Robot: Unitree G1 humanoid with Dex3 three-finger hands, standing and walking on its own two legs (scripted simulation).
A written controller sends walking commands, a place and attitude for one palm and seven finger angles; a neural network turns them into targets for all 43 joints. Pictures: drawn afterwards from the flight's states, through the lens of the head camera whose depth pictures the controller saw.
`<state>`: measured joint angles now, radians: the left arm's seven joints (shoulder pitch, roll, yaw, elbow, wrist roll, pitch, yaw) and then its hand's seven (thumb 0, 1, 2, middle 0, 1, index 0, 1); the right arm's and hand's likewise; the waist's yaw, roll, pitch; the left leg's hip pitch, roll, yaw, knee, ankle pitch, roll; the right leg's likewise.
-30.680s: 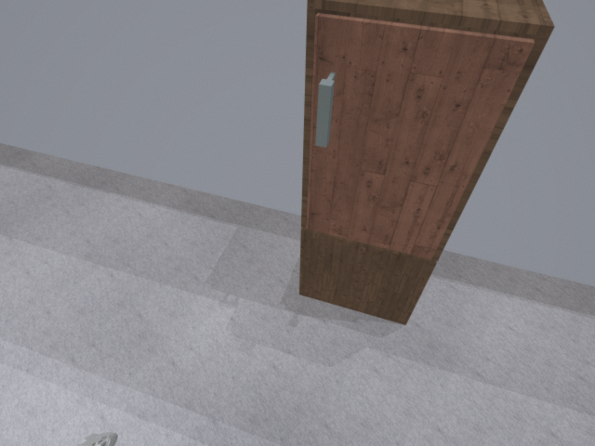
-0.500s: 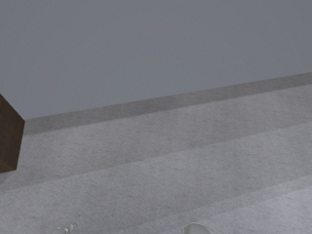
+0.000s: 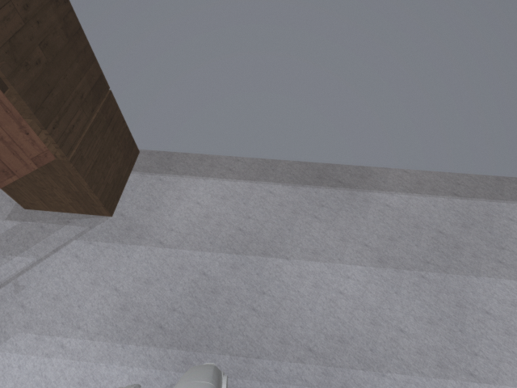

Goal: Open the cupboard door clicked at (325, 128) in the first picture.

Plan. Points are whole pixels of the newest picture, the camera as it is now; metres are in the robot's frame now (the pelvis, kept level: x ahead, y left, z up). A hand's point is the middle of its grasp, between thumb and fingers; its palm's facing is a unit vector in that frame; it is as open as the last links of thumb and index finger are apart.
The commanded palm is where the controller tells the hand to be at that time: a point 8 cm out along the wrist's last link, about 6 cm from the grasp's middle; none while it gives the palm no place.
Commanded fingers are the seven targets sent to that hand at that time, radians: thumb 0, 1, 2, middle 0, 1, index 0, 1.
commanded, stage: turn to face it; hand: left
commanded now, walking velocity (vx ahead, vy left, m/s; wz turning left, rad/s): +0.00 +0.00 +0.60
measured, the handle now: out of the picture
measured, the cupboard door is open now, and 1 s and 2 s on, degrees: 50 50 50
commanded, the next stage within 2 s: take the last steps up to it in 1.14 s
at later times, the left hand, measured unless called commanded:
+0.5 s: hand out of the picture +0.09 +0.26 -0.16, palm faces +0.26 -0.94 -0.23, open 7.4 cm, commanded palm none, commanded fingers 0.00 0.90 0.90 -0.20 -0.30 -0.20 -0.30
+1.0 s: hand out of the picture -0.03 +0.19 -0.16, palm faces +0.58 -0.78 -0.25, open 7.3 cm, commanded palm none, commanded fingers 0.00 0.90 0.90 -0.20 -0.30 -0.20 -0.30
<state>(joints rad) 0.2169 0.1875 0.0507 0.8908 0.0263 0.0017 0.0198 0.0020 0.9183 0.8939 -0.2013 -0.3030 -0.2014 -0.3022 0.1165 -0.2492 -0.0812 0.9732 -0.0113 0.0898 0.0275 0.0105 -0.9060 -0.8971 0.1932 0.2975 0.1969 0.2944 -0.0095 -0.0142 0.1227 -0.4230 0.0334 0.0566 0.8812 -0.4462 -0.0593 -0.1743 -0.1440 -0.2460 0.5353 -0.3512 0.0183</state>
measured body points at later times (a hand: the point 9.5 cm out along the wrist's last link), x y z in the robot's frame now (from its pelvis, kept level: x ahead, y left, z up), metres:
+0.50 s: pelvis +0.02 +0.03 +0.01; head +0.07 +0.06 +0.45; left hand +0.08 +0.31 -0.14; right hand +0.14 -0.20 -0.14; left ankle +0.00 +0.12 -0.74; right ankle +0.06 -0.13 -0.68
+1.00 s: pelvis +0.03 +0.00 +0.00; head +0.08 +0.02 +0.45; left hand -0.06 +0.23 -0.14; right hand +0.26 -0.17 -0.15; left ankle -0.05 +0.11 -0.69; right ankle +0.06 -0.11 -0.74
